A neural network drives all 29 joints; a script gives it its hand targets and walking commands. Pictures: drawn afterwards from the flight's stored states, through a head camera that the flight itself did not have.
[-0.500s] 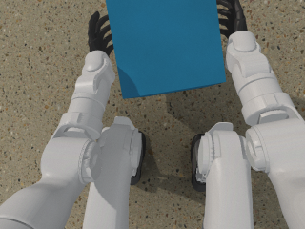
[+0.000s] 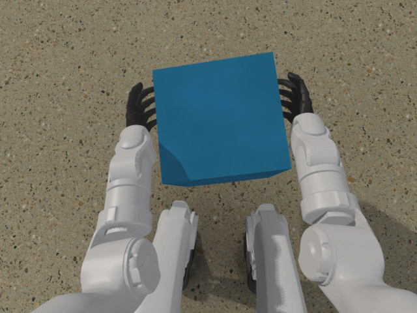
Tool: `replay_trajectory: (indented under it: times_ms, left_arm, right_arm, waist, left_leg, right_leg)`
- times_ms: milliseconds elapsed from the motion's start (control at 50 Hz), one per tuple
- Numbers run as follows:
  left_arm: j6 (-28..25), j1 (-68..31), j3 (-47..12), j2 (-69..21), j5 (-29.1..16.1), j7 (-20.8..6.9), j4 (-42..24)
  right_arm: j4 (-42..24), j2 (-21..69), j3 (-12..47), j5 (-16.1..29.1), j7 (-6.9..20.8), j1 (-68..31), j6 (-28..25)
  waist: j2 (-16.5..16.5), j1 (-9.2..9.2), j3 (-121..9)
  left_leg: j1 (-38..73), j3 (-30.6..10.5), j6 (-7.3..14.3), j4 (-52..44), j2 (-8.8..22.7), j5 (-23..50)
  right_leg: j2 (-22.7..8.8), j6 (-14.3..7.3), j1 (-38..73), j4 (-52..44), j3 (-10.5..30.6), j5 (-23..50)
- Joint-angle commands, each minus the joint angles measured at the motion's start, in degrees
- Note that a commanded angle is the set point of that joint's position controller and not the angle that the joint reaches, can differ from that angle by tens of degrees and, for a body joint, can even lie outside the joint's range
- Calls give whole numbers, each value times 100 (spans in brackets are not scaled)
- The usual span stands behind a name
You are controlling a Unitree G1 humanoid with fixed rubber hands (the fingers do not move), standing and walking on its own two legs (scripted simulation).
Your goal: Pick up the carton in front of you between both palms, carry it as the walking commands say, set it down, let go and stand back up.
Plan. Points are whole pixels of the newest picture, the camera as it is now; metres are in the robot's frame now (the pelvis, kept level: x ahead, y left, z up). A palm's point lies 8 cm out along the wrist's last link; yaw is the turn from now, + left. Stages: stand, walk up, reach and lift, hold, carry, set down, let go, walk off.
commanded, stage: reach and lift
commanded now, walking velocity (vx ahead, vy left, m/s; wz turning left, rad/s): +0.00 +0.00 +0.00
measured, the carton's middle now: (221, 133) +0.45 +0.00 -0.14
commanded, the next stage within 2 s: none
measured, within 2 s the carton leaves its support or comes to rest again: neither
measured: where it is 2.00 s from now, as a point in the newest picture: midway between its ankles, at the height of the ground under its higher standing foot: (218, 270)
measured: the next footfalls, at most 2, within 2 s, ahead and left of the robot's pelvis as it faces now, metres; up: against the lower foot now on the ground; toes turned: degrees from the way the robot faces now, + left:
none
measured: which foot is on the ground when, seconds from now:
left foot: down 0.00-1.00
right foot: down 0.00-1.00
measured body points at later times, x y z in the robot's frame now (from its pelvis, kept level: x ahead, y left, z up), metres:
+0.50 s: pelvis +0.05 +0.00 +0.14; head +0.17 -0.01 +0.57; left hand +0.43 +0.15 +0.10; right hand +0.44 -0.15 +0.09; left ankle +0.10 +0.13 -0.47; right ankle +0.11 -0.12 -0.47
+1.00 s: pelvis +0.09 +0.00 +0.25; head +0.09 +0.00 +0.70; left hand +0.40 +0.15 +0.25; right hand +0.39 -0.15 +0.25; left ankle +0.10 +0.13 -0.47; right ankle +0.10 -0.12 -0.47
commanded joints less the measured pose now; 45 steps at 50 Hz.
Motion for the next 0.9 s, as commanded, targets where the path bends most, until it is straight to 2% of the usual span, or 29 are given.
replay_trajectory:
  times_ms: [0,140,320,440,680,880]
  left_arm:
    - [42,-3698,-3904,-5880,-852,-1438,-21]
    - [86,-2923,-4161,-5942,-903,-1469,-45]
    - [41,-2074,-3998,-5933,-657,-1549,190]
    - [15,-1506,-3983,-5984,-520,-1587,292]
    - [153,-394,-4215,-6051,-362,-1683,132]
    - [716,333,-4519,-6081,-428,-1813,-324]
  right_arm:
    - [-437,6400,2937,867,1251,-2954,-52]
    - [-634,6592,3221,960,1215,-2291,-8]
    - [-570,6705,3036,741,1188,-1502,-60]
    - [-636,6758,3024,629,1191,-967,-92]
    - [-1058,6820,3301,598,1265,47,65]
    - [-1595,6834,3535,689,1389,754,611]
  waist:
    - [-342,-36,-5586]
    - [-333,-11,-5080]
    - [-262,-36,-4093]
    - [-204,-67,-3609]
    - [-143,-110,-2658]
    - [-58,-156,-1693]
  left_leg:
    - [3048,596,-15,-1273,-683,1139]
    - [3679,451,6,-1903,-667,1221]
    - [4518,224,99,-2896,-610,1135]
    - [5356,48,156,-3608,-536,1336]
    - [7243,-257,234,-5124,-345,2129]
    - [8909,-335,231,-6408,-182,2956]
  right_leg:
    - [679,-78,3908,-1281,-579,1100]
    - [676,-49,4645,-1912,-474,1225]
    - [609,-90,5629,-2948,-228,1176]
    - [554,-125,6376,-3659,-88,1365]
    - [403,-151,8102,-5120,140,2138]
    - [280,-161,9561,-6392,187,2896]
